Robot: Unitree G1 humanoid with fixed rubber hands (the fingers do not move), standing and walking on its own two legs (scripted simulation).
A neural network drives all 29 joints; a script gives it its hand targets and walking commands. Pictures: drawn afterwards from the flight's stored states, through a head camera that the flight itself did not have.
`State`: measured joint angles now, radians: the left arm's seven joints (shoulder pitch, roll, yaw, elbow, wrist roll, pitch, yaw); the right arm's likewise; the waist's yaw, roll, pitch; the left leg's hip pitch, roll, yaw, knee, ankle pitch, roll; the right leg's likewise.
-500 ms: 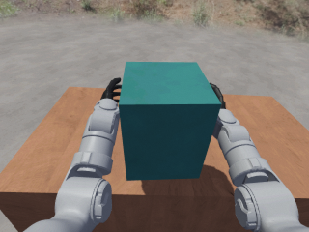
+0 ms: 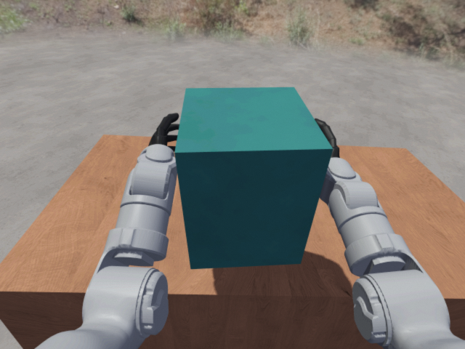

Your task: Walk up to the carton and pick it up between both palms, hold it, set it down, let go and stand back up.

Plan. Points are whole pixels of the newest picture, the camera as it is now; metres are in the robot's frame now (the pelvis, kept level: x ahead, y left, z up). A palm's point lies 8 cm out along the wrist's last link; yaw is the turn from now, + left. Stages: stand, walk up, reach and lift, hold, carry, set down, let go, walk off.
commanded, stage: hold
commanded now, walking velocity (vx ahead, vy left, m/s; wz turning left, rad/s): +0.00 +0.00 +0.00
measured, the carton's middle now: (243, 176) +0.38 +0.01 +0.18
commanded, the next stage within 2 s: none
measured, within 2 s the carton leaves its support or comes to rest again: neither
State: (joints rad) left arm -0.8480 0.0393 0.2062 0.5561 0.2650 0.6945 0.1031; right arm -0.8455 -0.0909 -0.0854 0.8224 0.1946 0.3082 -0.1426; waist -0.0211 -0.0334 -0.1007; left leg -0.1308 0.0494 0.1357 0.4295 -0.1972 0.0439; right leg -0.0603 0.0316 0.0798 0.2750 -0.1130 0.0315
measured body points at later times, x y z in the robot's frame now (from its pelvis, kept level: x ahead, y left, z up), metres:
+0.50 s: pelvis +0.00 +0.00 +0.00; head -0.08 +0.03 +0.44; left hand +0.39 +0.16 +0.23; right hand +0.39 -0.13 +0.23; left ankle +0.03 +0.08 -0.75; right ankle +0.03 -0.15 -0.75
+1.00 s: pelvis +0.00 +0.00 +0.00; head -0.09 +0.03 +0.44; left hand +0.39 +0.16 +0.24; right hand +0.39 -0.13 +0.23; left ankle +0.03 +0.08 -0.75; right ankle +0.03 -0.15 -0.74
